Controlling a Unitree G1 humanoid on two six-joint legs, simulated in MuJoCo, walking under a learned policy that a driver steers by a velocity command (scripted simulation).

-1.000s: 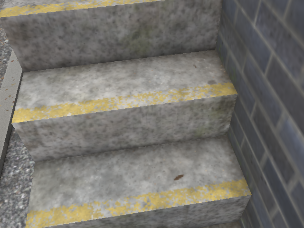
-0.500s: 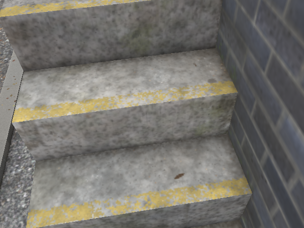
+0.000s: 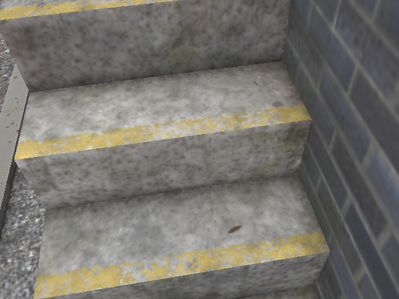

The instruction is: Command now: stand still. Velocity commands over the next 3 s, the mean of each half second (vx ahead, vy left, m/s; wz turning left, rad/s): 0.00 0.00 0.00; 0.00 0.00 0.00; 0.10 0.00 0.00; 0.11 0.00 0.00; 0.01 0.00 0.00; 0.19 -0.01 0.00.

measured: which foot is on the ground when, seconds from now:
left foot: down 0.00-1.00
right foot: down 0.00-1.00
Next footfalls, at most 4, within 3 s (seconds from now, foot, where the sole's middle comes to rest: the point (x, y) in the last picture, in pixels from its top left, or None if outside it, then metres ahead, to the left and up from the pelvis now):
none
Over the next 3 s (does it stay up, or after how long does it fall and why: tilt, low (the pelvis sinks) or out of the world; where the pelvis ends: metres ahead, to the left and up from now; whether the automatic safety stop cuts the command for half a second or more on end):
stays up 0.07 0.02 0.00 its command is cut before an obstacle from the start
